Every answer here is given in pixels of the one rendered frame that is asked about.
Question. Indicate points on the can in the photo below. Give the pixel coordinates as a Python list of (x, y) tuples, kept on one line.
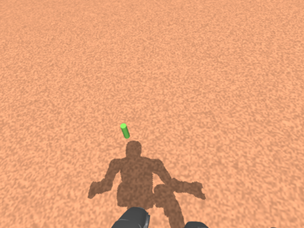
[(125, 130)]

